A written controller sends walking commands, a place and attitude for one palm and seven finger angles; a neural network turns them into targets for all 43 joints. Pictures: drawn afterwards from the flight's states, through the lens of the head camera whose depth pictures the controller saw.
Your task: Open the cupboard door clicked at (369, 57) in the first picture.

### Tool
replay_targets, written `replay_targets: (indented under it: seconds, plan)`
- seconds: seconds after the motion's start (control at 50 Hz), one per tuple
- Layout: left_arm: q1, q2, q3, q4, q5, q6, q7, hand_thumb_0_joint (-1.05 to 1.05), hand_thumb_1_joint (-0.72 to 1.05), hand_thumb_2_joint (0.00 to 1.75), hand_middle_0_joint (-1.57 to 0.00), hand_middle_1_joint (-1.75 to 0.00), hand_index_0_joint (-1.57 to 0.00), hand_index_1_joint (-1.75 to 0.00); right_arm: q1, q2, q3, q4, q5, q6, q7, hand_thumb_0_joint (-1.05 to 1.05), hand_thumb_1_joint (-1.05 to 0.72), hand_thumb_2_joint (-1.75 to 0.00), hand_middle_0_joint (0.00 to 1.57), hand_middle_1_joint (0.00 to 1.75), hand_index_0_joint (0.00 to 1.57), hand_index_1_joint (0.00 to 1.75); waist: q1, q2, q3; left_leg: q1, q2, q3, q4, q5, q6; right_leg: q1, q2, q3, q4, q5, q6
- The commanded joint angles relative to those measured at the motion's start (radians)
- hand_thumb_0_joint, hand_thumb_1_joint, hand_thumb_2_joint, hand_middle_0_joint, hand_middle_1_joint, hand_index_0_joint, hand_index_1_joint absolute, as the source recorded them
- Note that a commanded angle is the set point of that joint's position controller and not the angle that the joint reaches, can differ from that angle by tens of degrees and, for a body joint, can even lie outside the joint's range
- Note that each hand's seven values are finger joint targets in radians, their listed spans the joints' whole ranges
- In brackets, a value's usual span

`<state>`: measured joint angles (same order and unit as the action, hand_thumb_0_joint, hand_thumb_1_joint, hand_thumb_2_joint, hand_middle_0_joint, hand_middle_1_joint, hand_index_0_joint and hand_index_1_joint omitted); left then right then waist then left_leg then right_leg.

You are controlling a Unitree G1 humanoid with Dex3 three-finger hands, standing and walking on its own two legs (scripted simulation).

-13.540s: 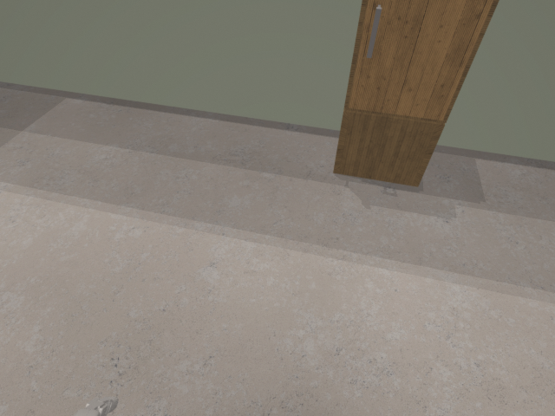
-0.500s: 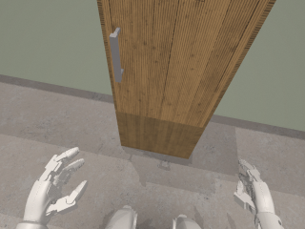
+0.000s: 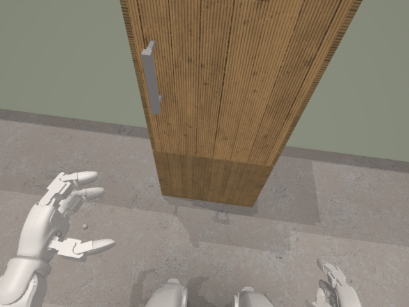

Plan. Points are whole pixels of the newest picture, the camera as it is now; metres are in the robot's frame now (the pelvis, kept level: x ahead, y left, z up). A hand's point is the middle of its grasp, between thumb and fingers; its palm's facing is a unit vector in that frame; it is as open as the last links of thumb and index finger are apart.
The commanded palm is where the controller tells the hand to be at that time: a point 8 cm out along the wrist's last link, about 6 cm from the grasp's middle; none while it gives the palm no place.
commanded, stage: raise the hand with hooked fingers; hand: left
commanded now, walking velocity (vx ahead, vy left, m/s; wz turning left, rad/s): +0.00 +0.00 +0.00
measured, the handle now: (154, 80) +0.59 +0.16 +0.07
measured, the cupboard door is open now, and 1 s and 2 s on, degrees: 0 0 0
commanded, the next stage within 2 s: move the hooked fingers beside the handle in 1.10 s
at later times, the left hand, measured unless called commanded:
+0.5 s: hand (64, 190) +0.29 +0.26 +0.08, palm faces -0.04 -1.00 -0.05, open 14.0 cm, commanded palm +0.27 +0.31 +0.09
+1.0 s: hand (68, 183) +0.30 +0.25 +0.09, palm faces -0.06 -1.00 -0.04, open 14.0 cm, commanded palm +0.27 +0.31 +0.09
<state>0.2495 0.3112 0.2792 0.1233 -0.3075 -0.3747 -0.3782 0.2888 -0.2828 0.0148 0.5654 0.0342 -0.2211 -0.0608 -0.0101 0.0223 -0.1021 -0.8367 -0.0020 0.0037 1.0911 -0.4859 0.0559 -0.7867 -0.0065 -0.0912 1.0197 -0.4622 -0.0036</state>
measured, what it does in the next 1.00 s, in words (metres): stands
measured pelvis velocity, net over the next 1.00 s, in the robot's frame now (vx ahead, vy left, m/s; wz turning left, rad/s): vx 0.01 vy -0.01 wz -0.01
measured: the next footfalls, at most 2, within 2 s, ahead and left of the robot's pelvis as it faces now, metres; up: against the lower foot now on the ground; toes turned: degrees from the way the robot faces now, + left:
none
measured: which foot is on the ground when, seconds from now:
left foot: down 0.00-1.00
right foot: down 0.00-1.00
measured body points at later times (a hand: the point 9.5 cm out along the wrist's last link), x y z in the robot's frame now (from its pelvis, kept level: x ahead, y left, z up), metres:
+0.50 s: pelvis +0.01 +0.00 +0.02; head +0.07 +0.01 +0.47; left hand +0.28 +0.31 +0.09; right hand +0.18 -0.24 -0.05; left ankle +0.03 +0.08 -0.67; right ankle +0.02 -0.12 -0.67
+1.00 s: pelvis +0.01 -0.01 +0.02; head +0.07 +0.00 +0.47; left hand +0.29 +0.31 +0.09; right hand +0.15 -0.27 -0.05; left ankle +0.03 +0.08 -0.67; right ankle +0.02 -0.12 -0.67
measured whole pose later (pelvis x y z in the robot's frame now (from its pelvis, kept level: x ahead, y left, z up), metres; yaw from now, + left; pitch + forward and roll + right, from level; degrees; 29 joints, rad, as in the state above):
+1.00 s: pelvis +0.01 -0.01 +0.02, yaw -1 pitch +11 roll -2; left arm -0.02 0.42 0.43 0.42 -0.35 -0.30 -0.57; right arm 0.30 -0.29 0.04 0.54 0.04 -0.20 -0.06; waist -0.02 0.02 -0.08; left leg -0.69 0.01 0.01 0.94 -0.44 0.04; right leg -0.65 0.01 -0.08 0.87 -0.41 -0.02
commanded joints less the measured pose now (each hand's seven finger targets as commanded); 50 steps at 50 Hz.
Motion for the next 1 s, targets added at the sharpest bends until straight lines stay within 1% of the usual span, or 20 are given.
replay_targets:
  seconds: [0.0,0.04,0.1,0.14,0.18,0.24,0.3,0.38,0.44,0.5,0.52,0.6,0.66,0.72,0.74,0.78,0.82,0.84,0.92,0.98]
  plan:
    - [-0.156,0.214,0.08,-0.233,-0.032,-0.027,-0.054,0.0,-0.29,0.39,-0.29,-1.07,-0.29,-1.07,-0.044,-0.137,-0.055,-0.166,0.014,-0.075,-0.024,0.0,-0.9,-0.9,0.2,0.3,0.2,0.3,-0.006,0.098,-0.275,0.276,0.015,-0.094,-0.253,0.208,-0.045,0.118,0.03,0.022,-0.155,0.106,-0.03]
    - [-0.148,0.275,0.151,-0.24,-0.044,-0.013,-0.041,0.0,-0.34,0.37,-0.29,-1.1,-0.29,-1.1,-0.039,-0.138,-0.053,-0.165,0.008,-0.075,-0.026,0.0,-0.9,-0.9,0.2,0.3,0.2,0.3,0.018,0.095,-0.294,0.301,0.017,-0.099,-0.256,0.296,-0.055,0.147,0.038,0.013,-0.148,0.157,-0.035]
    - [-0.12,0.242,0.168,-0.228,-0.066,-0.014,-0.015,0.0,-0.41,0.34,-0.29,-1.14,-0.29,-1.14,-0.046,-0.123,-0.049,-0.163,0.007,-0.067,-0.019,0.0,-0.9,-0.9,0.2,0.3,0.2,0.3,0.027,0.118,-0.261,0.319,0.019,-0.088,-0.263,0.368,-0.068,0.161,0.037,0.003,-0.153,0.204,-0.032]
    - [-0.132,0.238,0.174,-0.164,-0.068,-0.004,-0.009,0.0,-0.45,0.32,-0.3,-1.17,-0.3,-1.17,-0.042,-0.125,-0.047,-0.161,0.004,-0.056,-0.015,0.0,-0.9,-0.9,0.2,0.3,0.2,0.3,0.022,0.087,-0.215,0.287,0.018,-0.087,-0.267,0.357,-0.067,0.164,0.041,-0.001,-0.159,0.207,-0.033]
    - [-0.15,0.219,0.151,-0.093,-0.059,0.014,-0.025,0.0,-0.5,0.3,-0.3,-1.2,-0.3,-1.2,-0.037,-0.132,-0.045,-0.161,0.008,-0.044,-0.011,0.0,-0.9,-0.9,0.2,0.3,0.2,0.3,0.002,0.067,-0.175,0.265,0.017,-0.077,-0.27,0.312,-0.062,0.148,0.039,0.001,-0.175,0.195,-0.027]
    - [-0.236,0.219,0.11,-0.043,-0.047,0.048,-0.073,0.0,-0.5,0.3,-0.3,-1.2,-0.3,-1.2,-0.036,-0.144,-0.042,-0.167,0.013,-0.039,-0.015,0.0,-0.9,-0.9,0.2,0.3,0.2,0.3,-0.02,0.08,-0.147,0.263,0.016,-0.075,-0.276,0.281,-0.055,0.139,0.04,0.009,-0.193,0.184,-0.031]
    - [-0.317,0.279,0.143,-0.061,-0.05,0.057,-0.115,0.0,-0.5,0.3,-0.3,-1.2,-0.3,-1.2,-0.03,-0.149,-0.044,-0.169,0.013,-0.042,-0.022,0.0,-0.9,-0.9,0.2,0.3,0.2,0.3,-0.016,0.068,-0.239,0.309,0.014,-0.075,-0.274,0.321,-0.048,0.184,0.037,0.019,-0.205,0.223,-0.028]
    - [-0.4,0.359,0.224,-0.066,-0.079,0.024,-0.137,0.0,-0.5,0.3,-0.3,-1.2,-0.3,-1.2,-0.032,-0.144,-0.035,-0.154,0.007,-0.046,-0.03,0.0,-0.9,-0.9,0.2,0.3,0.2,0.3,-0.003,0.086,-0.278,0.35,0.012,-0.076,-0.276,0.36,-0.05,0.216,0.042,0.026,-0.209,0.249,-0.034]
    - [-0.414,0.392,0.269,0.014,-0.092,0.01,-0.142,0.0,-0.5,0.3,-0.3,-1.2,-0.3,-1.2,-0.03,-0.147,-0.03,-0.142,0.003,-0.042,-0.033,0.0,-0.9,-0.9,0.2,0.3,0.2,0.3,0.007,0.057,-0.239,0.311,0.01,-0.071,-0.275,0.345,-0.048,0.228,0.046,0.031,-0.214,0.245,-0.038]
    - [-0.438,0.362,0.242,0.101,-0.091,0.033,-0.168,0.0,-0.5,0.3,-0.3,-1.2,-0.3,-1.2,-0.038,-0.146,-0.028,-0.137,0.011,-0.033,-0.034,0.0,-0.9,-0.9,0.2,0.3,0.2,0.3,0.001,0.088,-0.196,0.293,0.007,-0.061,-0.296,0.284,-0.046,0.213,0.036,0.034,-0.233,0.201,-0.034]
    - [-0.445,0.363,0.23,0.109,-0.086,0.044,-0.177,0.0,-0.5,0.3,-0.3,-1.2,-0.3,-1.2,-0.037,-0.149,-0.029,-0.138,0.014,-0.033,-0.034,0.0,-0.9,-0.9,0.2,0.3,0.2,0.3,-0.003,0.11,-0.202,0.306,0.008,-0.059,-0.3,0.291,-0.045,0.212,0.034,0.034,-0.237,0.206,-0.035]
    - [-0.459,0.388,0.232,0.117,-0.082,0.075,-0.217,0.0,-0.5,0.3,-0.3,-1.2,-0.3,-1.2,-0.019,-0.154,-0.035,-0.15,0.014,-0.034,-0.032,0.0,-0.9,-0.9,0.2,0.3,0.2,0.3,0.006,0.103,-0.263,0.349,0.009,-0.059,-0.303,0.371,-0.04,0.249,0.034,0.039,-0.244,0.274,-0.033]
    - [-0.432,0.38,0.239,0.119,-0.097,0.064,-0.223,0.0,-0.5,0.3,-0.3,-1.2,-0.3,-1.2,-0.009,-0.156,-0.038,-0.156,0.011,-0.036,-0.023,0.0,-0.9,-0.9,0.2,0.3,0.2,0.3,0.006,0.036,-0.264,0.334,0.007,-0.054,-0.296,0.394,-0.035,0.266,0.041,0.041,-0.244,0.308,-0.031]
    - [-0.433,0.379,0.261,0.148,-0.112,0.048,-0.207,0.0,-0.5,0.3,-0.3,-1.2,-0.3,-1.2,-0.01,-0.157,-0.041,-0.155,0.01,-0.031,-0.019,0.0,-0.9,-0.9,0.2,0.3,0.2,0.3,0.003,0.006,-0.219,0.292,0.004,-0.046,-0.299,0.333,-0.035,0.251,0.039,0.045,-0.252,0.266,-0.026]
    - [-0.452,0.395,0.274,0.158,-0.113,0.042,-0.204,0.0,-0.5,0.3,-0.3,-1.2,-0.3,-1.2,-0.009,-0.16,-0.039,-0.154,0.007,-0.028,-0.018,0.0,-0.9,-0.9,0.2,0.3,0.2,0.3,0.007,0.016,-0.198,0.276,0.002,-0.044,-0.295,0.326,-0.036,0.252,0.042,0.05,-0.25,0.258,-0.033]
    - [-0.469,0.395,0.271,0.139,-0.102,0.028,-0.194,0.0,-0.5,0.3,-0.3,-1.2,-0.3,-1.2,-0.01,-0.154,-0.041,-0.155,0.009,-0.027,-0.017,0.0,-0.9,-0.9,0.2,0.3,0.2,0.3,0.008,0.074,-0.223,0.302,0.002,-0.04,-0.302,0.319,-0.037,0.245,0.036,0.051,-0.248,0.246,-0.032]
    - [-0.463,0.384,0.253,0.134,-0.089,0.023,-0.188,0.0,-0.5,0.3,-0.3,-1.2,-0.3,-1.2,-0.01,-0.151,-0.041,-0.158,0.009,-0.027,-0.016,0.0,-0.9,-0.9,0.2,0.3,0.2,0.3,0.003,0.089,-0.218,0.308,0.003,-0.041,-0.308,0.292,-0.035,0.231,0.034,0.052,-0.253,0.215,-0.031]
    - [-0.474,0.393,0.253,0.121,-0.087,0.019,-0.187,0.0,-0.5,0.3,-0.3,-1.2,-0.3,-1.2,-0.006,-0.153,-0.04,-0.16,0.007,-0.026,-0.016,0.0,-0.9,-0.9,0.2,0.3,0.2,0.3,0.003,0.073,-0.222,0.303,0.004,-0.042,-0.304,0.3,-0.033,0.245,0.038,0.055,-0.251,0.221,-0.034]
    - [-0.46,0.402,0.253,0.065,-0.078,0.003,-0.185,0.0,-0.5,0.3,-0.3,-1.2,-0.3,-1.2,-0.01,-0.147,-0.042,-0.161,0.01,-0.032,-0.018,0.0,-0.9,-0.9,0.2,0.3,0.2,0.3,0.003,0.123,-0.267,0.351,0.008,-0.046,-0.306,0.342,-0.033,0.252,0.036,0.053,-0.246,0.256,-0.032]
    - [-0.465,0.408,0.268,0.078,-0.091,0.003,-0.186,0.0,-0.5,0.3,-0.3,-1.2,-0.3,-1.2,-0.008,-0.148,-0.038,-0.155,0.008,-0.03,-0.02,0.0,-0.9,-0.9,0.2,0.3,0.2,0.3,-0.001,0.096,-0.262,0.34,0.008,-0.05,-0.306,0.338,-0.036,0.253,0.041,0.049,-0.245,0.256,-0.03]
